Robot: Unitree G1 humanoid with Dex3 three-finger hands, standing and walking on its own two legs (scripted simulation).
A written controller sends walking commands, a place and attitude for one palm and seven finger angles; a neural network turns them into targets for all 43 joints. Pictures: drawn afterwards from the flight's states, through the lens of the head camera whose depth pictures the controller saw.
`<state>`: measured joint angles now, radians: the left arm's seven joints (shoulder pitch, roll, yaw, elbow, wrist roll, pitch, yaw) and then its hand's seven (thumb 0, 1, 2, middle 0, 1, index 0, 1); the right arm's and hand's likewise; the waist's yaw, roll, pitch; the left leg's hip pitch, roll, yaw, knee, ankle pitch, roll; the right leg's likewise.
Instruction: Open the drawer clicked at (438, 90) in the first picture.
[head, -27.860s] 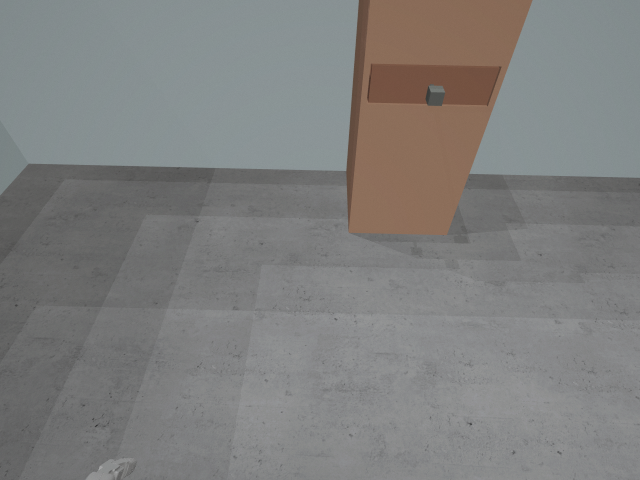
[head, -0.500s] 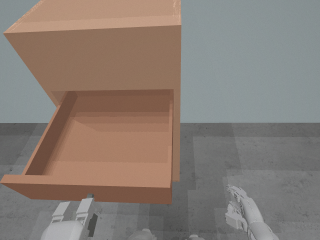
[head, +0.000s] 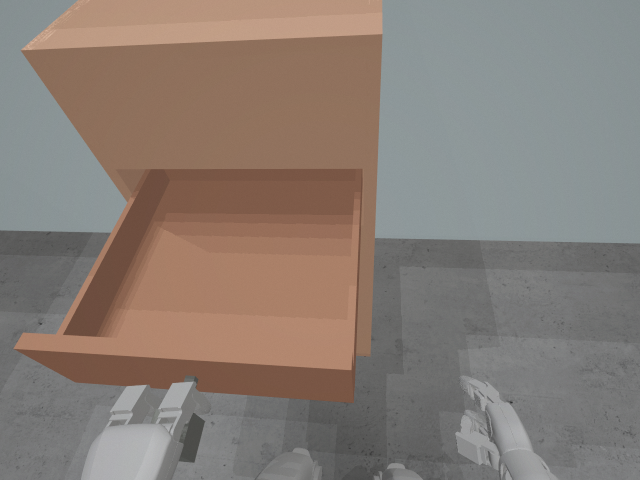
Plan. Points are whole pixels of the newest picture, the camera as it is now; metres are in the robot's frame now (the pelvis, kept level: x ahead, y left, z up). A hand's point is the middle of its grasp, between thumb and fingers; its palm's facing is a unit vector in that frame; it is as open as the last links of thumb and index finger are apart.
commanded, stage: open the thumb to release the handle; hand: left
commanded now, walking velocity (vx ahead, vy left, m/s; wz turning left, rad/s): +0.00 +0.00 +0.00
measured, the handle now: (181, 415) +0.19 +0.19 +0.01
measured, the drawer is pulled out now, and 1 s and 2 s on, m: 0.30 0.30 0.30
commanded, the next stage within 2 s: lift the hand off the handle in 0.10 s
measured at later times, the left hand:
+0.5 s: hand (171, 455) +0.15 +0.19 +0.00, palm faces +0.00 -0.13 -0.99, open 13.6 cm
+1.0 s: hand (158, 443) +0.16 +0.20 +0.02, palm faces -0.03 -0.15 -0.99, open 13.5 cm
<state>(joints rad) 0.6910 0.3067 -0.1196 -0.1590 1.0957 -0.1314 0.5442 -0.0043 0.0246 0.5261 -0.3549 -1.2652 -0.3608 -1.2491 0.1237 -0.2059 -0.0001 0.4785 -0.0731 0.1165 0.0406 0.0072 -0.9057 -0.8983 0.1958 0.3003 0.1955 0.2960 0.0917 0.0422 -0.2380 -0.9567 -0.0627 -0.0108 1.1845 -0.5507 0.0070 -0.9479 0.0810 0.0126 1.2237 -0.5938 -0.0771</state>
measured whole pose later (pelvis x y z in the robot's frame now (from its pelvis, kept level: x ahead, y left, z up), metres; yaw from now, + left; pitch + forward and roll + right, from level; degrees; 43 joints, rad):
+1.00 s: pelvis +0.00 +0.01 +0.03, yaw -1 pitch +13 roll +1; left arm 0.57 0.30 -0.20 -0.08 1.08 0.02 0.52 -0.01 -0.49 0.30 -0.32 -1.20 -0.38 -1.22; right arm 0.13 -0.24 -0.02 0.49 -0.04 0.13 0.02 0.01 -0.91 -0.90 0.20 0.30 0.20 0.30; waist 0.07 0.06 -0.19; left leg -0.76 -0.05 -0.02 1.02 -0.48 0.02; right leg -0.75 0.08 0.02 1.04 -0.51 -0.06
